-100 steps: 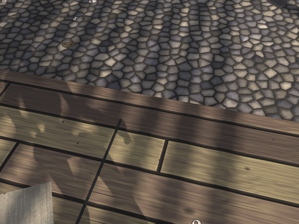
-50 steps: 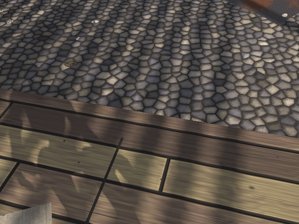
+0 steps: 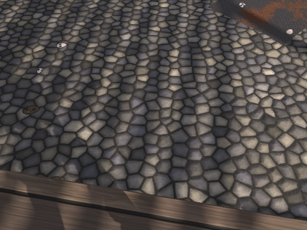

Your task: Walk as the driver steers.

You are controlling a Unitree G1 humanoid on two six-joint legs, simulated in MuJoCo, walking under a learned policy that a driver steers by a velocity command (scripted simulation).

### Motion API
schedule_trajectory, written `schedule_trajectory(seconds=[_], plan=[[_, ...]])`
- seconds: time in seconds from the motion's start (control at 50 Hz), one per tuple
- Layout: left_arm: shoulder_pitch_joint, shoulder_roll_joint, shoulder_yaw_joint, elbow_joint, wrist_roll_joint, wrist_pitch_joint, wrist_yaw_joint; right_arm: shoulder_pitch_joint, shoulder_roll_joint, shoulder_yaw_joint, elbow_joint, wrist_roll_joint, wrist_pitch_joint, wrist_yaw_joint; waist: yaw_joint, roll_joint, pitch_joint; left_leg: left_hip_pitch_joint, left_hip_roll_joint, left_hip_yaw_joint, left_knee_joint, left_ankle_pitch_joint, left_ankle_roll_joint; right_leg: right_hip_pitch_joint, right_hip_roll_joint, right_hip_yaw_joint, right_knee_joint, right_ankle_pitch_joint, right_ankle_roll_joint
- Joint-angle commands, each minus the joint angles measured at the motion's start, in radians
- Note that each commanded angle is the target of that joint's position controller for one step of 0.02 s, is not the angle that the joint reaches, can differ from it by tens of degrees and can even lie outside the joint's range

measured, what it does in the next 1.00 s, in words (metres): walks ahead, turning right: left foot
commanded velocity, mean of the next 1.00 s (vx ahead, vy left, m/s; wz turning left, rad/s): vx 0.50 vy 0.00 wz -0.22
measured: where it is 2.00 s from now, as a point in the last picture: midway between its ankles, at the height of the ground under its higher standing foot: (200, 146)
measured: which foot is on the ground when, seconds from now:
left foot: up 0.00-0.50, down 0.52-1.00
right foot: down 0.00-0.54, up 0.56-1.00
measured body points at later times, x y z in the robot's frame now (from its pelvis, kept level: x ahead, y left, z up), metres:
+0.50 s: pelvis +0.30 +0.00 +0.00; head +0.31 +0.00 +0.45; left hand +0.21 +0.21 -0.14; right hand +0.51 -0.21 -0.10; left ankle +0.45 +0.10 -0.72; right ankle +0.12 -0.11 -0.72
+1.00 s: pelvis +0.56 -0.01 +0.00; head +0.56 -0.02 +0.45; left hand +0.75 +0.14 -0.12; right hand +0.41 -0.17 -0.15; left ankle +0.45 +0.11 -0.72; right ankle +0.70 -0.22 -0.69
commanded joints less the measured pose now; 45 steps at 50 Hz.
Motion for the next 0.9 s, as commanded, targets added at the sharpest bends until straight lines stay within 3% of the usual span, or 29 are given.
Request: schedule_trajectory(seconds=[0.02, 0.04, 0.06, 0.08, 0.1, 0.14, 0.18, 0.22, 0.24, 0.28, 0.34, 0.46, 0.5, 0.52, 0.54, 0.56, 0.58, 0.6, 0.62, 0.64, 0.66, 0.68, 0.72, 0.78, 0.82, 0.86, 0.9], plan=[[0.565, 0.208, 0.057, 0.085, 0.006, -0.014, 0.023, 0.140, -0.061, 0.004, -0.060, -0.015, -0.030, 0.019, 0.225, -0.217, -0.453, -0.706, -0.137, -0.035, 0.702, -0.099, 0.018, 1.121, -0.349, 0.649, -0.166, 0.075, -0.371], [0.632, 0.195, 0.062, 0.135, 0.034, -0.038, 0.028, -0.077, -0.101, -0.022, -0.116, 0.029, -0.028, 0.024, 0.268, -0.139, -0.211, -0.869, -0.089, -0.170, 0.911, -0.107, 0.073, 0.953, -0.310, 0.642, -0.257, -0.095, -0.246], [0.467, 0.197, 0.070, 0.107, 0.013, -0.056, 0.037, -0.145, -0.117, -0.032, -0.129, 0.039, -0.035, 0.001, 0.201, -0.113, -0.023, -0.912, 0.005, -0.165, 0.948, -0.007, 0.097, 0.702, -0.298, 0.515, -0.286, -0.176, -0.192], [0.367, 0.136, 0.053, 0.088, 0.007, -0.055, 0.046, -0.141, -0.114, -0.032, -0.134, 0.013, -0.034, -0.024, 0.146, -0.095, -0.013, -0.824, 0.055, -0.158, 0.901, 0.042, 0.119, 0.547, -0.272, 0.436, -0.323, -0.154, -0.189], [0.310, 0.075, 0.033, 0.075, 0.001, -0.053, 0.049, -0.155, -0.073, -0.020, -0.140, -0.002, -0.030, -0.035, 0.110, -0.064, -0.005, -0.773, 0.089, -0.147, 0.869, 0.098, 0.119, 0.453, -0.258, 0.370, -0.351, -0.076, -0.192], [0.267, 0.013, 0.016, 0.054, 0.010, -0.051, 0.048, -0.142, -0.011, -0.007, -0.140, -0.003, -0.010, -0.037, 0.052, -0.031, -0.005, -0.707, 0.109, -0.133, 0.812, 0.143, 0.103, 0.357, -0.237, 0.295, -0.420, 0.011, -0.193], [0.282, 0.029, 0.023, 0.048, 0.014, -0.069, 0.042, -0.144, -0.019, -0.010, -0.137, 0.011, 0.001, -0.023, 0.045, -0.052, 0.023, -0.747, 0.108, -0.099, 0.737, 0.212, 0.082, 0.324, -0.200, 0.213, -0.454, 0.029, -0.192], [0.328, 0.034, 0.022, 0.059, 0.038, -0.077, 0.023, -0.206, -0.028, -0.010, -0.153, 0.010, 0.011, -0.013, 0.055, -0.045, 0.032, -0.794, 0.114, -0.070, 0.617, 0.367, 0.059, 0.306, -0.190, 0.156, -0.450, 0.147, -0.202], [0.351, 0.038, 0.022, 0.064, 0.041, -0.077, 0.011, -0.248, -0.022, -0.008, -0.166, 0.011, 0.016, -0.011, 0.063, -0.040, 0.027, -0.792, 0.110, -0.052, 0.542, 0.436, 0.047, 0.299, -0.181, 0.127, -0.437, 0.217, -0.203], [0.390, 0.054, 0.025, 0.081, 0.031, -0.073, -0.013, -0.326, -0.012, -0.003, -0.192, 0.014, 0.028, -0.006, 0.077, -0.048, 0.025, -0.734, 0.083, -0.014, 0.418, 0.523, 0.033, 0.264, -0.161, 0.081, -0.419, 0.319, -0.198], [0.458, 0.075, 0.030, 0.114, 0.023, -0.070, -0.037, -0.395, -0.047, -0.011, -0.218, 0.020, 0.045, -0.009, 0.089, -0.069, 0.041, -0.744, 0.057, -0.021, 0.323, 0.558, 0.035, 0.345, -0.189, 0.093, -0.394, 0.354, -0.201], [0.523, 0.079, 0.039, 0.172, 0.024, -0.043, -0.033, -0.557, -0.079, -0.030, -0.269, 0.036, 0.041, -0.030, 0.104, -0.069, 0.057, -0.765, 0.021, -0.021, 0.144, 0.428, 0.087, 0.614, -0.239, 0.125, -0.336, 0.400, -0.144], [0.490, 0.110, 0.052, 0.167, 0.025, -0.038, -0.033, -0.512, -0.110, -0.046, -0.261, 0.055, 0.026, -0.038, 0.045, -0.070, 0.003, -0.529, -0.022, 0.030, 0.122, 0.458, 0.128, 0.557, -0.200, 0.106, -0.231, 0.635, -0.103], [0.480, 0.112, 0.056, 0.156, 0.033, -0.043, -0.036, -0.392, -0.154, -0.062, -0.227, 0.069, 0.015, -0.045, 0.007, -0.053, -0.097, -0.271, -0.020, 0.021, 0.206, 0.508, 0.172, 0.451, -0.135, 0.073, -0.111, 0.664, -0.049], [0.627, 0.001, 0.025, 0.155, 0.041, -0.059, -0.032, -0.189, -0.182, -0.063, -0.183, 0.066, 0.008, -0.046, 0.002, 0.094, -0.348, 0.243, 0.151, -0.187, 0.253, 0.530, 0.347, 0.139, -0.013, 0.050, 0.170, 0.388, 0.024], [0.587, -0.027, 0.003, 0.135, 0.042, -0.068, -0.049, 0.070, -0.179, -0.064, -0.119, 0.049, 0.009, -0.058, -0.107, 0.208, -0.440, 0.491, 0.377, -0.586, 0.047, 0.398, 0.464, -0.153, 0.122, 0.037, 0.475, -0.409, 0.068], [0.413, 0.053, 0.041, 0.114, 0.010, -0.058, -0.055, 0.168, -0.150, -0.066, -0.059, 0.017, -0.003, -0.069, -0.154, 0.105, -0.274, 0.336, 0.351, -0.600, -0.035, 0.192, 0.342, -0.263, 0.053, 0.143, 0.706, -0.472, 0.023], [0.346, 0.064, 0.053, 0.104, -0.005, -0.064, -0.035, 0.009, -0.165, -0.074, -0.085, 0.031, -0.018, -0.080, -0.088, 0.081, -0.061, 0.044, 0.340, -0.468, -0.080, 0.147, 0.276, -0.278, -0.022, 0.154, 0.750, -0.383, 0.000], [0.344, 0.052, 0.050, 0.103, 0.011, -0.064, -0.013, -0.083, -0.110, -0.059, -0.097, 0.043, -0.016, -0.092, -0.037, 0.070, -0.033, -0.110, 0.321, -0.376, -0.122, 0.216, 0.264, -0.201, -0.069, 0.152, 0.706, -0.333, -0.018], [0.330, -0.004, 0.034, 0.097, 0.031, -0.061, -0.003, -0.127, -0.047, -0.037, -0.101, 0.053, -0.015, -0.098, -0.001, 0.038, -0.040, -0.188, 0.305, -0.301, -0.144, 0.323, 0.254, -0.141, -0.105, 0.159, 0.663, -0.275, -0.024], [0.326, -0.049, 0.021, 0.096, 0.038, -0.054, -0.002, -0.164, -0.007, -0.027, -0.113, 0.047, -0.015, -0.100, 0.025, 0.014, -0.033, -0.243, 0.293, -0.235, -0.173, 0.410, 0.250, -0.096, -0.126, 0.157, 0.639, -0.242, -0.019], [0.340, -0.068, 0.019, 0.098, 0.033, -0.045, -0.003, -0.173, 0.009, -0.024, -0.117, 0.042, -0.020, -0.101, 0.048, 0.012, -0.030, -0.267, 0.279, -0.185, -0.201, 0.442, 0.247, -0.077, -0.130, 0.151, 0.611, -0.237, -0.014], [0.333, -0.046, 0.026, 0.096, 0.018, -0.038, -0.018, -0.167, -0.007, -0.035, -0.114, 0.036, -0.039, -0.097, 0.059, 0.024, -0.007, -0.287, 0.256, -0.077, -0.240, 0.480, 0.244, -0.096, -0.129, 0.131, 0.547, -0.190, 0.001], [0.244, -0.041, 0.025, 0.065, 0.019, -0.026, -0.040, -0.082, -0.024, -0.038, -0.080, -0.005, -0.049, -0.082, 0.043, 0.019, 0.010, -0.273, 0.244, 0.053, -0.247, 0.598, 0.244, -0.154, -0.140, 0.105, 0.403, 0.005, 0.018], [0.274, -0.050, 0.017, 0.070, 0.024, -0.018, -0.054, -0.040, -0.024, -0.037, -0.061, -0.030, -0.047, -0.076, 0.047, 0.018, 0.016, -0.273, 0.255, 0.087, -0.214, 0.653, 0.255, -0.161, -0.139, 0.122, 0.432, 0.159, 0.012], [0.202, -0.013, 0.028, 0.039, 0.027, -0.021, -0.048, -0.014, 0.013, -0.018, -0.045, -0.022, -0.057, -0.081, 0.035, 0.000, 0.043, -0.164, 0.250, 0.107, -0.175, 0.616, 0.242, -0.281, -0.147, 0.168, 0.313, 0.304, 0.016], [0.137, -0.013, 0.031, 0.021, 0.022, -0.015, -0.039, 0.069, 0.002, -0.009, -0.010, -0.015, -0.059, -0.077, 0.009, 0.026, 0.054, -0.075, 0.259, 0.116, -0.146, 0.624, 0.241, -0.325, -0.137, 0.150, 0.233, 0.370, 0.022]])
